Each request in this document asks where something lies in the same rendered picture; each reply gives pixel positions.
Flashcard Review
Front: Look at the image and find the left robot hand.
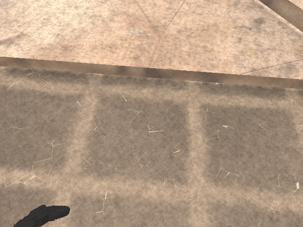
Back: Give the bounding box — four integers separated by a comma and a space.
13, 204, 70, 227

